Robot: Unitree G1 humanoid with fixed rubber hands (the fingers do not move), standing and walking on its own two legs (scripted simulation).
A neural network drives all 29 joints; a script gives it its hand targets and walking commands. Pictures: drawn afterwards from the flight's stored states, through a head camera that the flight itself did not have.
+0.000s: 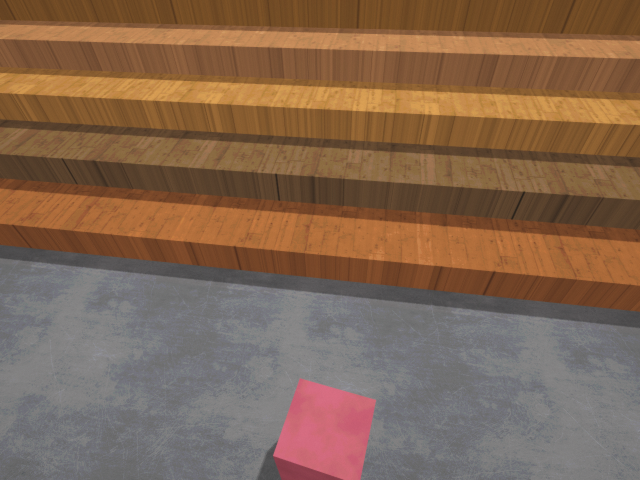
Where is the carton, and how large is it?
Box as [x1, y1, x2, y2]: [273, 378, 375, 479]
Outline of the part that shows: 300,378 273,454 281,479 359,479 375,400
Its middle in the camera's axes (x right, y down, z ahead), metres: +0.02 +0.54 +1.05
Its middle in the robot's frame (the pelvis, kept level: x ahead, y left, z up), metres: +0.39 +0.03 -0.66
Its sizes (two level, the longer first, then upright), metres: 0.210 0.200 0.250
